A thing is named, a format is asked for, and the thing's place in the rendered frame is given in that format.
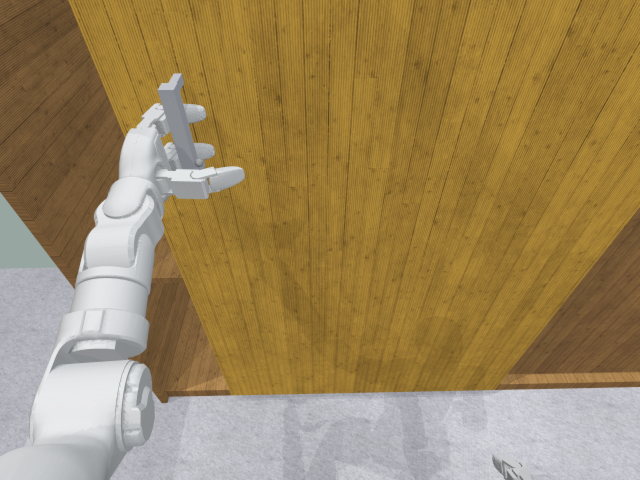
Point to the wardrobe door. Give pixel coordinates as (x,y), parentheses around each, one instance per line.
(597,328)
(426,181)

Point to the left robot hand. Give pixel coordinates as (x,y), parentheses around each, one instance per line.
(144,156)

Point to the left robot forearm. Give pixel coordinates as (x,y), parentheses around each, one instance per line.
(107,315)

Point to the handle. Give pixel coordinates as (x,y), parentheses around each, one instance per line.
(173,107)

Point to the left robot upper arm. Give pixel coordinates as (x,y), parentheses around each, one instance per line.
(87,417)

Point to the right robot hand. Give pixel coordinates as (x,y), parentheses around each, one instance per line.
(510,469)

